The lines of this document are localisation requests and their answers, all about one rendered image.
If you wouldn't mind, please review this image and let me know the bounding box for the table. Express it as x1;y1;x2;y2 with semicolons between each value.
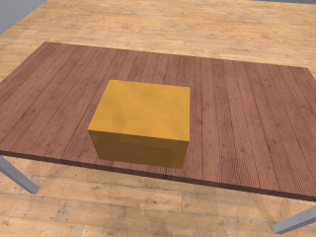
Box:
0;41;316;235

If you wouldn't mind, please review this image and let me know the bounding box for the carton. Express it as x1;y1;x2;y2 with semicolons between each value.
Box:
87;79;191;170

